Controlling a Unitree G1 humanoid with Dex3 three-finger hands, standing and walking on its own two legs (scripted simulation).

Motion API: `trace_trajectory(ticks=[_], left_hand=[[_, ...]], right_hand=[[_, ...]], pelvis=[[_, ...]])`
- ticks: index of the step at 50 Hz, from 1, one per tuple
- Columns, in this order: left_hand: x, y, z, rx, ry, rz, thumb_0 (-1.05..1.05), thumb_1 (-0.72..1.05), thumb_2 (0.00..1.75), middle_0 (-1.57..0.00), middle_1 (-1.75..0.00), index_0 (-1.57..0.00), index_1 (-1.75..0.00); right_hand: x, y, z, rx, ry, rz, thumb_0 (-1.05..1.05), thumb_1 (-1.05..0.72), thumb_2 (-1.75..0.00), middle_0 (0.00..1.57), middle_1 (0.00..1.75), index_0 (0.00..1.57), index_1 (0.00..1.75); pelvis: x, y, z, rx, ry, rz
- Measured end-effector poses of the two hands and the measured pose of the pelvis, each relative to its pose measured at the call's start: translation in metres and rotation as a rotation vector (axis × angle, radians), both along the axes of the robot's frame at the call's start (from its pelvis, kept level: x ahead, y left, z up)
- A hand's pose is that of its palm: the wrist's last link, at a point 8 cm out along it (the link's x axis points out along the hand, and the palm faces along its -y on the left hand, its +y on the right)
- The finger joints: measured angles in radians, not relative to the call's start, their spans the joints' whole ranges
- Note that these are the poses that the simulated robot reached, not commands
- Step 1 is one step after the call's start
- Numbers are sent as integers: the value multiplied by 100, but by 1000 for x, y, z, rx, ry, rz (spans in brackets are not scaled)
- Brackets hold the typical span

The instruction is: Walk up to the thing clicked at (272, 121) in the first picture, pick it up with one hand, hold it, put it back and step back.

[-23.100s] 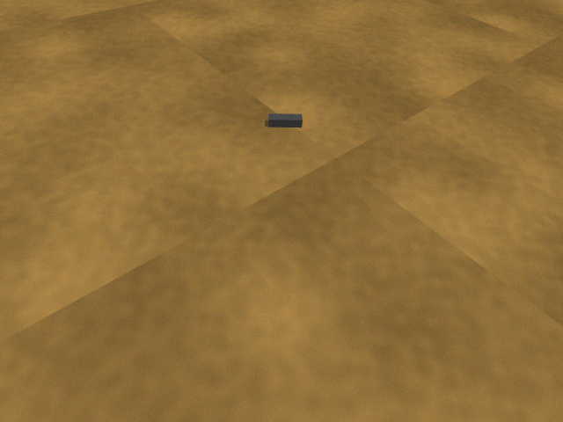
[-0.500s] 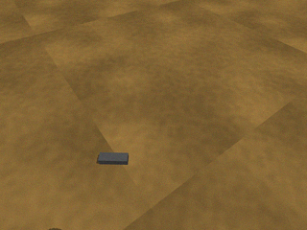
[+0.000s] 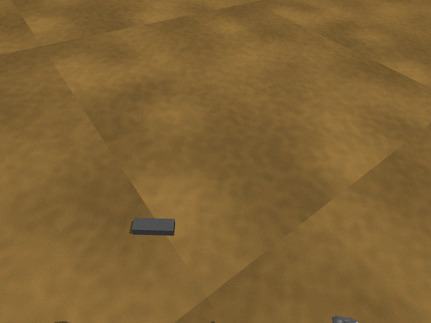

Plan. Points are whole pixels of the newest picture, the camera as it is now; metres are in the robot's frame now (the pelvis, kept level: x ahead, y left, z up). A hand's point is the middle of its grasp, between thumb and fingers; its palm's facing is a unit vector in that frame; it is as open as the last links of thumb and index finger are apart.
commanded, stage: walk up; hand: left
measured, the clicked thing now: (154, 226) +0.69 +0.26 -0.75
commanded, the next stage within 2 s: stand in 0.04 s
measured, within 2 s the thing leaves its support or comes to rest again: neither
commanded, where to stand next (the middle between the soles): +0.31 +0.02 m, yaw +0 degrees
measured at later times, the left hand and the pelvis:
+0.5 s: hand out of the picture +0.05 +0.24 -0.15, palm faces -0.02 -0.94 -0.34, open 7.4 cm; pelvis -0.02 -0.02 +0.01, yaw +0 degrees
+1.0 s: hand out of the picture +0.06 +0.23 -0.15, palm faces -0.03 -0.94 -0.34, open 7.4 cm; pelvis -0.01 -0.03 +0.00, yaw +0 degrees
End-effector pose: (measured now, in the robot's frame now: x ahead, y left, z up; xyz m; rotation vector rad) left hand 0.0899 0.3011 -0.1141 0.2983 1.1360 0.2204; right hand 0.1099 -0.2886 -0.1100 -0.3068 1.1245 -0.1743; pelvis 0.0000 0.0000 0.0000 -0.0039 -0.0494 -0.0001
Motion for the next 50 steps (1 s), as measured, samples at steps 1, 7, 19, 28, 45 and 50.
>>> trace_trajectory(ticks=[1,7,19,28,45,50], left_hand=[[-1,-1,0,0,3,1,0,90,90,-21,-30,-20,-30],[-13,-6,0,-3,44,-3,0,90,90,-21,-30,-20,-30],[-40,-16,-1,-7,110,-5,0,90,90,-21,-30,-20,-30],[-51,-20,1,3,131,-4,0,90,90,-21,-30,-20,-30],[-39,-28,1,-1,112,-14,0,90,90,-21,-30,-20,-30],[-34,-30,1,-3,104,-18,0,90,90,-21,-30,-20,-30]], right_hand=[[1,0,0,1,-1,1,1,-90,-89,21,30,20,30],[-4,-4,2,3,1,0,0,-90,-89,21,30,20,30],[-41,-17,-4,2,79,-24,1,-90,-89,21,30,20,30],[-65,-26,-10,8,130,-34,1,-90,-89,21,30,20,30],[-69,-34,-10,-2,142,-31,1,-90,-89,21,30,20,30],[-64,-35,-9,-3,131,-27,0,-90,-89,21,30,20,30]], pelvis=[[0,0,0,0,0,0],[-3,-4,3,2,-5,0],[-14,-12,6,5,-7,-1],[-18,-19,5,6,-1,0],[-15,-26,5,5,8,-2],[-13,-27,5,5,8,-3]])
